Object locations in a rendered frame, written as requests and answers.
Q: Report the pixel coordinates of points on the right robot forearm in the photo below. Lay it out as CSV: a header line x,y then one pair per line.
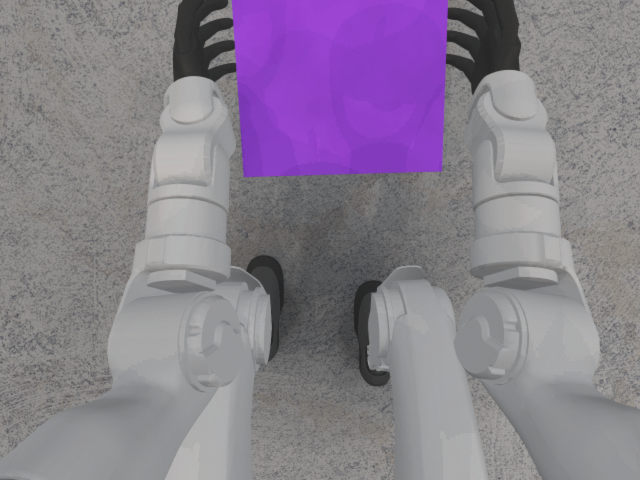
x,y
518,242

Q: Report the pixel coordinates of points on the right robot hand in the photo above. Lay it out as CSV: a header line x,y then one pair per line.
x,y
498,46

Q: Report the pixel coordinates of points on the robot left thigh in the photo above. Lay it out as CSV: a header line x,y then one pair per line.
x,y
218,446

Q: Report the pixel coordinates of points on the left robot forearm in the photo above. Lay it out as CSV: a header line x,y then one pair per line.
x,y
185,247

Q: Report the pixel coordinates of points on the left robot foot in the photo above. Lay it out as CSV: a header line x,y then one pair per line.
x,y
269,272

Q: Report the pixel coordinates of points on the left robot upper arm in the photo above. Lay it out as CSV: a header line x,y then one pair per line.
x,y
168,355

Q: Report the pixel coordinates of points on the right robot upper arm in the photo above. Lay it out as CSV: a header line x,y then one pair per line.
x,y
536,355

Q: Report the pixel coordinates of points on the left robot hand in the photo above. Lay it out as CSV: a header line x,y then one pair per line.
x,y
190,58

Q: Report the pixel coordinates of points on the carton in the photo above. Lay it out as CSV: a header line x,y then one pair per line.
x,y
330,87

